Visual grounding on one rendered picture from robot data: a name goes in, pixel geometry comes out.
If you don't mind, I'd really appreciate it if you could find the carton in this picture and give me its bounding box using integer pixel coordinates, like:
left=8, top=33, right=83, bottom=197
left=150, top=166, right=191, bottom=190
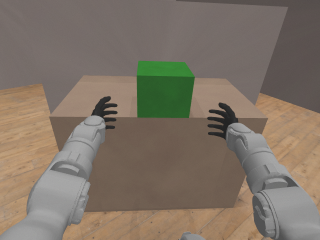
left=136, top=61, right=195, bottom=118

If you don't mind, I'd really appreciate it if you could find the left robot forearm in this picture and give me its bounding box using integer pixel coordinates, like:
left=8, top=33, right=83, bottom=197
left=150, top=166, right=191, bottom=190
left=26, top=115, right=106, bottom=214

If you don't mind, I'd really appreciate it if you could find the robot right shin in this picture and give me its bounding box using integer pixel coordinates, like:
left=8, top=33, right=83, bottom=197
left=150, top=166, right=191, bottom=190
left=181, top=231, right=191, bottom=237

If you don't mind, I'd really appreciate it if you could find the right robot forearm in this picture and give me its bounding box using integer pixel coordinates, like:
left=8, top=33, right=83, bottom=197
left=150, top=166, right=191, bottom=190
left=225, top=123, right=320, bottom=222

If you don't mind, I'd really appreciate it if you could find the right robot hand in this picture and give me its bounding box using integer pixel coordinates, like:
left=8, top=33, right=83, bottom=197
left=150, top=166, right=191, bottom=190
left=207, top=102, right=239, bottom=140

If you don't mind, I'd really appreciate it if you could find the right robot upper arm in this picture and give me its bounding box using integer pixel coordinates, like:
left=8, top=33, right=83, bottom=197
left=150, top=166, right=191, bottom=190
left=252, top=186, right=320, bottom=240

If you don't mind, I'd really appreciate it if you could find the pedestal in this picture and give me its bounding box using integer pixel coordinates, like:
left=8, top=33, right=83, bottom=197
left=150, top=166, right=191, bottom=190
left=49, top=75, right=268, bottom=213

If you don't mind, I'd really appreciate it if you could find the left robot upper arm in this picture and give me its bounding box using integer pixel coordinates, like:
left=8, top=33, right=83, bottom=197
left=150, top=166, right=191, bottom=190
left=0, top=170, right=91, bottom=240

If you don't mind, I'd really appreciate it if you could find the left robot hand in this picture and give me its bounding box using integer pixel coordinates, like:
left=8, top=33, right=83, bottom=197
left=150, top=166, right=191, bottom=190
left=91, top=96, right=118, bottom=129

